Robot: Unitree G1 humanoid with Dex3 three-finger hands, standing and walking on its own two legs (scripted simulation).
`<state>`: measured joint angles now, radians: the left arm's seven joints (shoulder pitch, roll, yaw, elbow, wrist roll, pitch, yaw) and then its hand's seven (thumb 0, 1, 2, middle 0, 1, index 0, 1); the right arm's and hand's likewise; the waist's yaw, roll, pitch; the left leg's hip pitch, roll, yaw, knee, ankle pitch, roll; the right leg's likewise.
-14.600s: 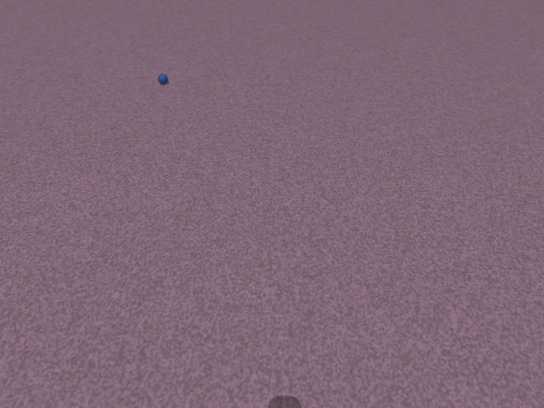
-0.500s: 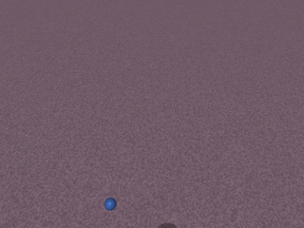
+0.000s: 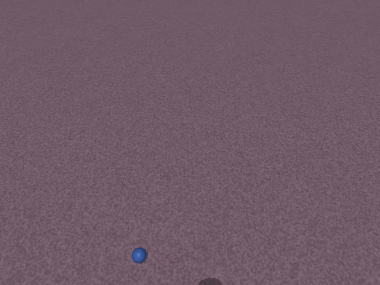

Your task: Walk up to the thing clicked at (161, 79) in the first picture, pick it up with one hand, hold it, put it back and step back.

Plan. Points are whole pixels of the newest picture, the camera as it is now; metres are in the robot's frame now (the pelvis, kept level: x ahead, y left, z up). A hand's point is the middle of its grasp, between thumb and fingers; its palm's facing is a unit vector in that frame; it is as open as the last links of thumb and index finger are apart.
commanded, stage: stand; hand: left
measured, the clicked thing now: (138, 255) +0.38 +0.25 -0.75
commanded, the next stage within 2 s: none
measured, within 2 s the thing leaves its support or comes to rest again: neither
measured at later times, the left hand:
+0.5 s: hand out of the picture +0.08 +0.25 -0.16, palm faces -0.03 -0.94 -0.35, open 7.4 cm
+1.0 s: hand out of the picture +0.08 +0.25 -0.15, palm faces -0.03 -0.94 -0.35, open 7.4 cm
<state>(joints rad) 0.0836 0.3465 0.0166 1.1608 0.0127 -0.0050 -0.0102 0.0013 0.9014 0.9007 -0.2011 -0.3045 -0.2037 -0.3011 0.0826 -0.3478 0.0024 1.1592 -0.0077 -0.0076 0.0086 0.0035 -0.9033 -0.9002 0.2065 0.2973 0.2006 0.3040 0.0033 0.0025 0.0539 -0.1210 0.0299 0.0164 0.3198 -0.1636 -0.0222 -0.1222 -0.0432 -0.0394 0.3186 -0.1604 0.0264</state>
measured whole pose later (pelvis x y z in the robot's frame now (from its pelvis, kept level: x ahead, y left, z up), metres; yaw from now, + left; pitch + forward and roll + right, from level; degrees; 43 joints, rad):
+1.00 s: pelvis +0.01 -0.01 +0.00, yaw +0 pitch -2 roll +0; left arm 0.11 0.35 0.00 1.13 0.01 -0.01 -0.01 0.00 0.90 0.90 -0.20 -0.30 -0.20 -0.30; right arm 0.10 -0.35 0.00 1.14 -0.01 -0.01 0.01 0.00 -0.90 -0.90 0.21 0.30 0.20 0.30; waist 0.00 0.01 0.05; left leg -0.10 0.04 0.02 0.31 -0.17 -0.03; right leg -0.11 -0.03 -0.04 0.33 -0.18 0.02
